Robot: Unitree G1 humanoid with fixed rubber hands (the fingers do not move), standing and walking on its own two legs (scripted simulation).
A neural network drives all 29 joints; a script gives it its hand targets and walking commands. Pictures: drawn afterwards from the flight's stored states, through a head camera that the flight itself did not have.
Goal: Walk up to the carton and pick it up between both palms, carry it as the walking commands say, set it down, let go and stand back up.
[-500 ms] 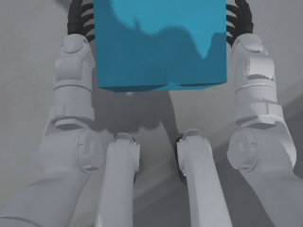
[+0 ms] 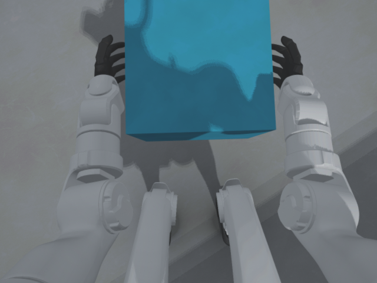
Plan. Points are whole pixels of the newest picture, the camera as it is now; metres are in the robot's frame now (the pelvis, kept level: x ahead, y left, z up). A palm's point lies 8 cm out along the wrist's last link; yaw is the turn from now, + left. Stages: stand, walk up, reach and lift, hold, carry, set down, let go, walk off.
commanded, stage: reach and lift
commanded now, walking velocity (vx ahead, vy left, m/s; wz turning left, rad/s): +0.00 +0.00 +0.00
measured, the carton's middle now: (196, 74) +0.53 -0.01 -0.13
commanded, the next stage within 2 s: none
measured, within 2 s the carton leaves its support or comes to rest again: neither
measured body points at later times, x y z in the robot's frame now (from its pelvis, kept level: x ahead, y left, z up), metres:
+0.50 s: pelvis +0.02 +0.00 +0.06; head +0.24 -0.01 +0.46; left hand +0.49 +0.17 +0.01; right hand +0.47 -0.19 +0.00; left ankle +0.09 +0.12 -0.51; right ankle +0.09 -0.13 -0.51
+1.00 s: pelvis +0.04 +0.00 +0.13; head +0.21 +0.00 +0.54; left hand +0.46 +0.17 +0.08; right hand +0.45 -0.19 +0.08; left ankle +0.09 +0.12 -0.51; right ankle +0.09 -0.13 -0.51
